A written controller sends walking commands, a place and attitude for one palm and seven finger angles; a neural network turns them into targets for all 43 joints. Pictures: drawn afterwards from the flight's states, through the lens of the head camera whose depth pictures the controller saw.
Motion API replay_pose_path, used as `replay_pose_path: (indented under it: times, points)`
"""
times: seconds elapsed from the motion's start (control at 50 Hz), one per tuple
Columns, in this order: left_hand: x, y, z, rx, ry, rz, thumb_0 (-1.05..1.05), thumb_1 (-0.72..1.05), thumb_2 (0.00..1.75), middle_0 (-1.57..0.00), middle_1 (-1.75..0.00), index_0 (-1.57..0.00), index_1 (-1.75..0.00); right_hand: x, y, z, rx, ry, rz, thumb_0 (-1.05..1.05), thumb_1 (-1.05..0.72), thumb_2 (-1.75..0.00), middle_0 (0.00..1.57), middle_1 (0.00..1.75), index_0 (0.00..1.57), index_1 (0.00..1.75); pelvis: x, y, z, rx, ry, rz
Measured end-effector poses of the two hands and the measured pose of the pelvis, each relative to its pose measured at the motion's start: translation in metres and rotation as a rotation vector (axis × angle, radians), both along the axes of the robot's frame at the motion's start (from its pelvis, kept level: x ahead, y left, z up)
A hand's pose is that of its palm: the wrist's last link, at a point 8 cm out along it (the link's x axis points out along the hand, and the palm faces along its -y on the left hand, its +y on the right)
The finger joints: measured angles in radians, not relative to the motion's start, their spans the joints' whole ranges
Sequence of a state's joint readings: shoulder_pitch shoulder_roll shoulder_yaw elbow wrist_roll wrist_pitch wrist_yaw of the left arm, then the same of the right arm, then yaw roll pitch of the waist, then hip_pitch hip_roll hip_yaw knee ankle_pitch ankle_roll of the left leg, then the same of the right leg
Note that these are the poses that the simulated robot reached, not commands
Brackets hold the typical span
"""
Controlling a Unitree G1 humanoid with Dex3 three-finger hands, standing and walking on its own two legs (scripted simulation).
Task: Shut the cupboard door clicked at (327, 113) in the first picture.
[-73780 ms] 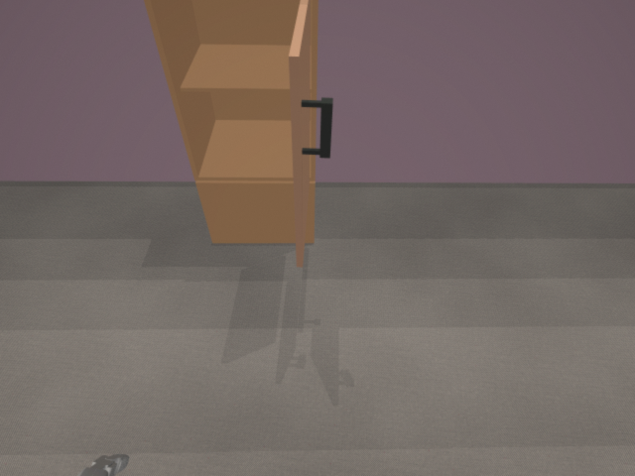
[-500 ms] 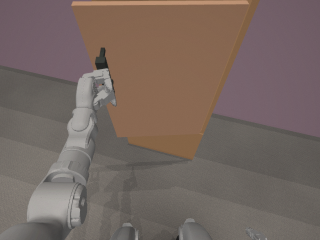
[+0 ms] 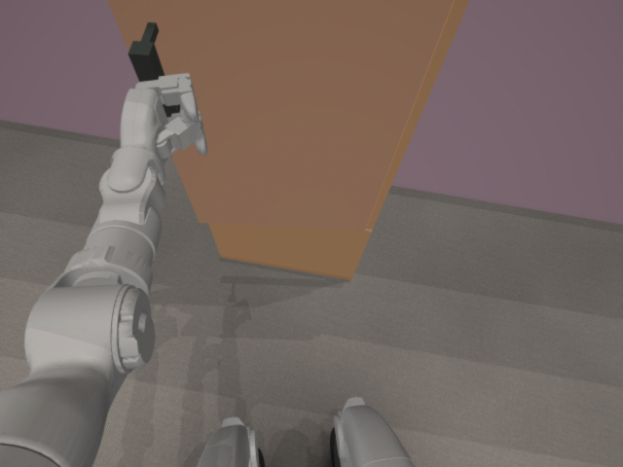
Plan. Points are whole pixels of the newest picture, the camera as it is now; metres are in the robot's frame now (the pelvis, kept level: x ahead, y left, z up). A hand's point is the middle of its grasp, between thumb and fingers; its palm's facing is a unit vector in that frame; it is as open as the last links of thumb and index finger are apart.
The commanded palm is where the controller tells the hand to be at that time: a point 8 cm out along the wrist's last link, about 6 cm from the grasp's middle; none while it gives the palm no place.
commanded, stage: push the door shut along its arc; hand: left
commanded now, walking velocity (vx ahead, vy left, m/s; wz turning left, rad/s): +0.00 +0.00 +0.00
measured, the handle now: (161, 82) +0.60 +0.13 +0.10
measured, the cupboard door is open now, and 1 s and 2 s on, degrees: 8 0 0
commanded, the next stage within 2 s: pull the fist back off the door in 0.82 s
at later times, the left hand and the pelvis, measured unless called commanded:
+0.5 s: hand (228, 90) +0.57 +0.05 +0.11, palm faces -0.29 -0.96 -0.01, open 3.1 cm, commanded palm +0.57 +0.10 +0.10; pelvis +0.00 -0.01 -0.01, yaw -1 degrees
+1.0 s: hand (230, 66) +0.61 +0.04 +0.11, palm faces -0.23 -0.97 +0.07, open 3.0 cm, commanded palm +0.61 +0.07 +0.10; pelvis +0.00 +0.00 -0.03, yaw -2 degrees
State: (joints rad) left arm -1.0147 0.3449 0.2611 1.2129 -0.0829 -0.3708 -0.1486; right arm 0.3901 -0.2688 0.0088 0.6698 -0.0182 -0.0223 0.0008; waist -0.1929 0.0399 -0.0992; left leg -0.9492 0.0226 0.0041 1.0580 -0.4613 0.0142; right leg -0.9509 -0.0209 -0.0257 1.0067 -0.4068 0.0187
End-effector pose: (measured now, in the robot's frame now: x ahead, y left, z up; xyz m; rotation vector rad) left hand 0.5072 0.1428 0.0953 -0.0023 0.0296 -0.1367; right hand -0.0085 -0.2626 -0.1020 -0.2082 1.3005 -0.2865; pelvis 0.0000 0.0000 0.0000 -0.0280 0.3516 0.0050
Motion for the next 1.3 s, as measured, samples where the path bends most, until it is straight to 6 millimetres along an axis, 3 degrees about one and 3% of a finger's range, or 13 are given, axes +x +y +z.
replay_pose_path:
  times: [0.22,0.56,0.82,0.96,1.08,1.16,1.3]
  points:
    - [0.026,-0.004,0.004,0.038,0.002,-0.068,0.02,0.90,0.90,-1.30,-1.50,-1.30,-1.50,-0.016,0.000,-0.002,0.000,0.055,-0.025,0.00,-0.90,-0.90,0.20,0.30,0.20,0.30,0.002,-0.002,-0.005,-0.007,0.040,-0.001]
    - [0.066,-0.043,0.012,0.011,0.023,-0.158,0.02,0.90,0.90,-1.30,-1.50,-1.30,-1.50,-0.032,-0.004,-0.003,-0.019,0.083,-0.063,0.00,-0.90,-0.90,0.20,0.30,0.20,0.30,0.002,-0.007,-0.015,-0.014,0.089,-0.010]
    - [0.090,-0.042,0.013,0.036,0.035,-0.206,-0.01,0.86,0.90,-1.30,-1.50,-1.30,-1.50,-0.063,0.007,-0.009,-0.011,0.177,-0.106,0.00,-0.90,-0.89,0.20,0.30,0.20,0.30,-0.001,-0.007,-0.026,-0.020,0.139,-0.020]
    - [0.094,-0.042,0.014,-0.004,0.040,-0.204,0.02,0.86,0.91,-1.30,-1.50,-1.30,-1.50,-0.072,0.011,-0.005,-0.030,0.194,-0.103,0.00,-0.90,-0.89,0.20,0.30,0.20,0.30,-0.003,-0.004,-0.029,-0.034,0.156,-0.013]
    - [0.083,-0.049,0.006,-0.108,0.055,0.112,0.00,0.78,0.92,-1.30,-1.50,-1.30,-1.50,-0.070,0.022,-0.007,0.032,0.200,-0.030,0.00,-0.90,-0.90,0.20,0.29,0.20,0.30,-0.002,-0.001,-0.029,-0.036,0.166,-0.005]
    - [0.075,-0.056,0.001,-0.017,0.027,0.266,0.00,0.81,0.91,-1.30,-1.50,-1.30,-1.50,-0.065,0.028,-0.010,0.067,0.172,-0.013,0.00,-0.90,-0.90,0.20,0.30,0.20,0.30,-0.003,-0.001,-0.029,-0.033,0.168,-0.005]
    - [0.071,-0.079,0.006,0.070,-0.030,0.197,0.01,0.87,0.90,-1.30,-1.50,-1.30,-1.50,-0.066,0.035,-0.010,0.107,0.170,-0.062,0.00,-0.90,-0.90,0.20,0.30,0.20,0.30,0.000,-0.002,-0.022,-0.021,0.147,-0.013]
